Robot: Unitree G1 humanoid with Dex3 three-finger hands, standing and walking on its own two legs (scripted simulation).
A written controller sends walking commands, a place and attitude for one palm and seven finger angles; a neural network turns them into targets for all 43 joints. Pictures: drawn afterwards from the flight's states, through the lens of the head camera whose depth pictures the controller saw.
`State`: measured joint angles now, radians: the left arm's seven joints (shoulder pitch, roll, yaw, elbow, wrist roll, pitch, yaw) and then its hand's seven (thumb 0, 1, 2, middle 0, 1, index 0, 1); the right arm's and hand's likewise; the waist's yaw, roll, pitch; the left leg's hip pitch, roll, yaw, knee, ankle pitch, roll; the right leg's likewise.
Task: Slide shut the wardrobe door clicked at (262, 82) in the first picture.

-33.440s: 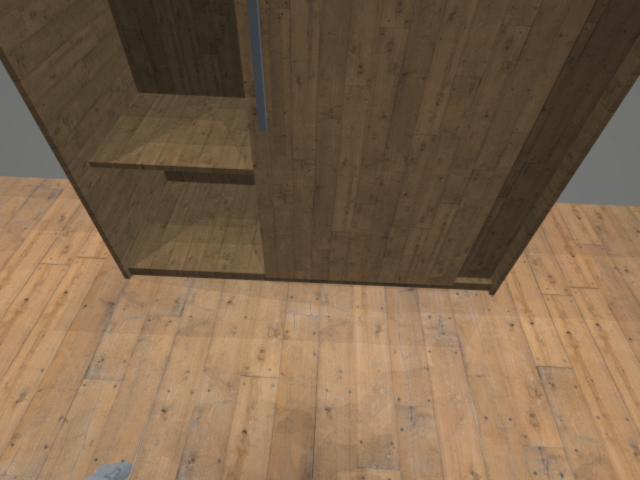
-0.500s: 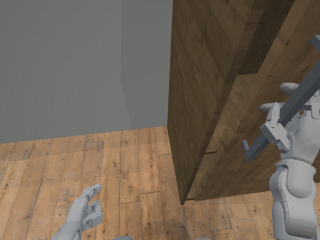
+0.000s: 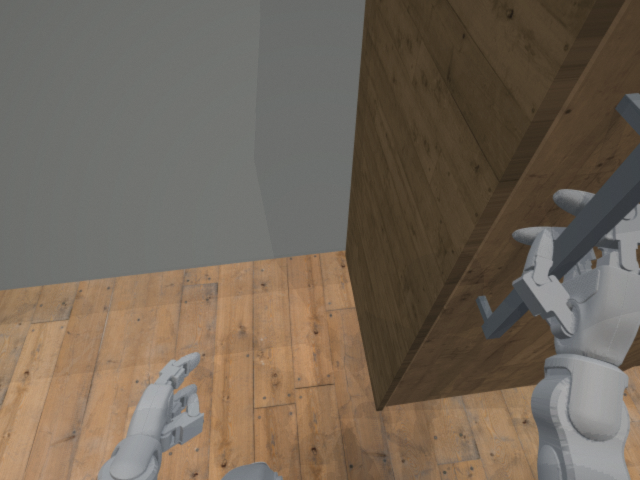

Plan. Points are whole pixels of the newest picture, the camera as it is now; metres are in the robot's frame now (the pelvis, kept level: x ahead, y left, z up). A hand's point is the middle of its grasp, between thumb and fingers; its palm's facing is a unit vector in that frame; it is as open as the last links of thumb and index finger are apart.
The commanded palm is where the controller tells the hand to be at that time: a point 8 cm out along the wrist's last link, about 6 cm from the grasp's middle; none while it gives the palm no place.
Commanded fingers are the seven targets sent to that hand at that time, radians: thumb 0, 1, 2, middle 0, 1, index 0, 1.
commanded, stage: stop walking and hold the door there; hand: right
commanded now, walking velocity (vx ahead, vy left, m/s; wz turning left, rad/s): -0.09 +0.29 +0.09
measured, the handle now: (541, 252) +0.31 -0.23 +0.13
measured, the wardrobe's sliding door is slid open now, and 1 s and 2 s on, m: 0.00 0.00 0.00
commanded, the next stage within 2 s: loosen the grip on the handle in 1.16 s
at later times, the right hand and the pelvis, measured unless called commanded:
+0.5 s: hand (536, 280) +0.27 -0.20 +0.15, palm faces +0.32 +0.93 -0.15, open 6.1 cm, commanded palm +0.22 -0.22 +0.15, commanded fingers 0.00 -0.90 -0.90 0.45 1.40 0.45 1.40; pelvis -0.01 -0.01 +0.01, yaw +5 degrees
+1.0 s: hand (538, 282) +0.27 -0.20 +0.15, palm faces +0.20 +0.98 -0.09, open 5.9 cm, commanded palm +0.23 -0.23 +0.15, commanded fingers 0.00 -0.90 -0.90 0.45 1.40 0.45 1.40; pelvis -0.02 -0.06 +0.01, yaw +7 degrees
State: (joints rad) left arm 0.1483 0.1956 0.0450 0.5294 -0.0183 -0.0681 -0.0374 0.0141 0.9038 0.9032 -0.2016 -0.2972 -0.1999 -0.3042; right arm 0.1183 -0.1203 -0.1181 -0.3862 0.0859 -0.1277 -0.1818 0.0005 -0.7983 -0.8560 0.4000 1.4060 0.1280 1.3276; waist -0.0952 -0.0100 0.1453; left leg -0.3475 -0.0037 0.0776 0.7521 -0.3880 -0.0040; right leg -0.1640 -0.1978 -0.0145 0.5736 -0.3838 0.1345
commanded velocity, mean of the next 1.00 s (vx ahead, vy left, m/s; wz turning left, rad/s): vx -0.02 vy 0.01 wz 0.01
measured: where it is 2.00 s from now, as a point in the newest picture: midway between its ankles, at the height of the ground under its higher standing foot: outside the picture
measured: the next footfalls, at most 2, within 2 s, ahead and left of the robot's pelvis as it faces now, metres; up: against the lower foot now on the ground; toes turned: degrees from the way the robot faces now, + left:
none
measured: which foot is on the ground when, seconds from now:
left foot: down 0.00-1.00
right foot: down 0.00-1.00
